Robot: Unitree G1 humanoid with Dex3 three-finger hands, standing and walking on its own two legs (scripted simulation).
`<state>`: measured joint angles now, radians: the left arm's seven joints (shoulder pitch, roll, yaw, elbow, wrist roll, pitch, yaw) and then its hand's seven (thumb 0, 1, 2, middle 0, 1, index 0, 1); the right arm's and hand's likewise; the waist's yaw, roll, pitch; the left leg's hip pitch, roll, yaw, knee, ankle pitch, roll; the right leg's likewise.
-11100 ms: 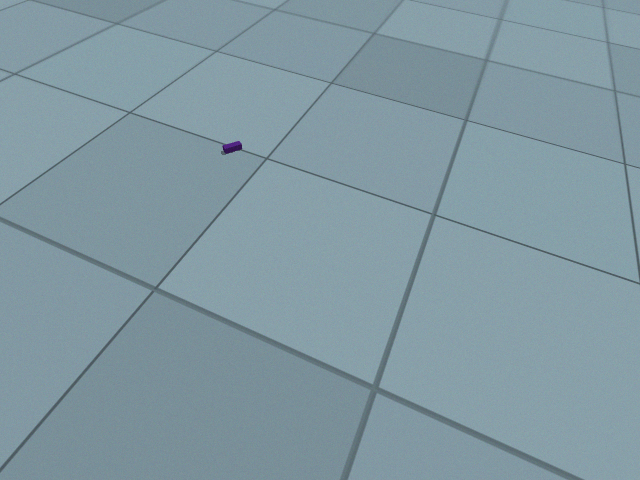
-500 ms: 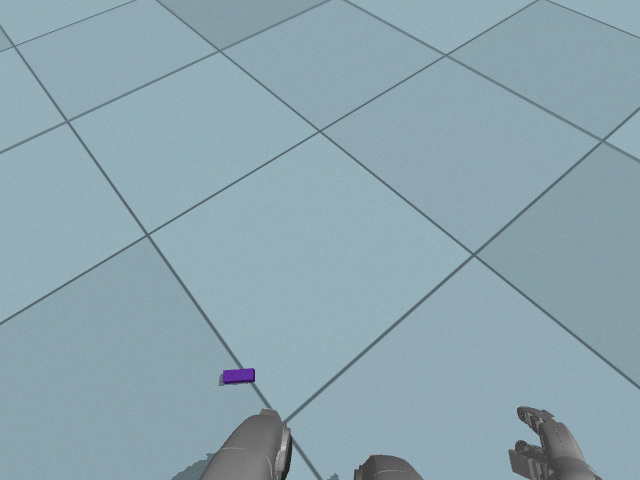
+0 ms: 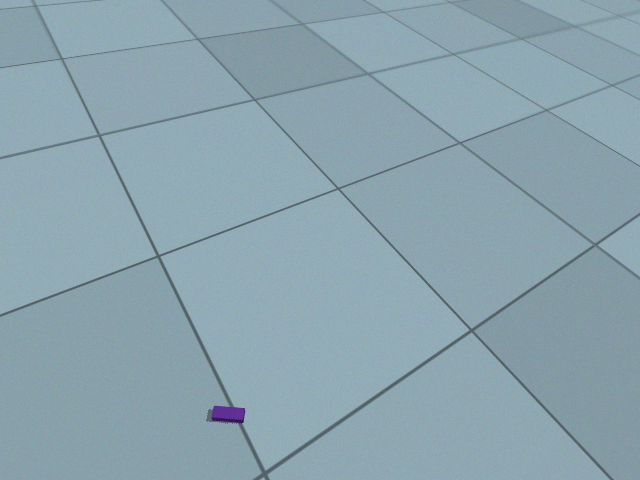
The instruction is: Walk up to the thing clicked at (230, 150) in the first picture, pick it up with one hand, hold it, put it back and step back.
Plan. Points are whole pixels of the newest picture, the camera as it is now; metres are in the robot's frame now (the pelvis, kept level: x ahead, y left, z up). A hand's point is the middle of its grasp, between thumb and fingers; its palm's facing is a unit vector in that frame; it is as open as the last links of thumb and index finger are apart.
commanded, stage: walk up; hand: left
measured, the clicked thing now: (228, 414) +0.40 +0.18 -0.75
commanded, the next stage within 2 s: stand in 1.14 s
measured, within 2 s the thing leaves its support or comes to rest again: neither
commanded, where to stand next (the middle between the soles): +0.03 -0.02 m, yaw -5 degrees
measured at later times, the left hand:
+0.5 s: hand (111, 477) +0.14 +0.24 -0.13, palm faces -0.12 -0.90 -0.43, open 7.3 cm
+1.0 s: hand out of the picture +0.07 +0.24 -0.15, palm faces -0.07 -0.94 -0.32, open 7.3 cm
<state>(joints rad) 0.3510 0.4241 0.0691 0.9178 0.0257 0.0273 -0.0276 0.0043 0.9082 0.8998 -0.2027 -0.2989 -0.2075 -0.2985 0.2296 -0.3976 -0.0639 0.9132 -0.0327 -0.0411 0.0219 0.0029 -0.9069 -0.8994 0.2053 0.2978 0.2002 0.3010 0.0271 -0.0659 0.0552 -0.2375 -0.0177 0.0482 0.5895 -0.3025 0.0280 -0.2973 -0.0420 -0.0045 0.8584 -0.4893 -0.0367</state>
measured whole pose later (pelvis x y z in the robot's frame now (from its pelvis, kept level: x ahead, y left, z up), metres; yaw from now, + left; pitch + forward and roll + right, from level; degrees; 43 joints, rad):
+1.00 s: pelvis +0.00 -0.01 +0.01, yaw -4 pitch -3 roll +0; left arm 0.16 0.35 0.01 1.09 0.00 0.00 -0.03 0.00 0.91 0.90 -0.20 -0.30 -0.21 -0.30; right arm 0.14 -0.38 -0.01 1.04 -0.02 -0.01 0.01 0.00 -0.91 -0.90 0.21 0.30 0.20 0.30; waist 0.01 0.00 0.06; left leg -0.13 0.02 0.00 0.50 -0.32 -0.01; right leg -0.24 0.00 0.04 0.50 -0.21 0.02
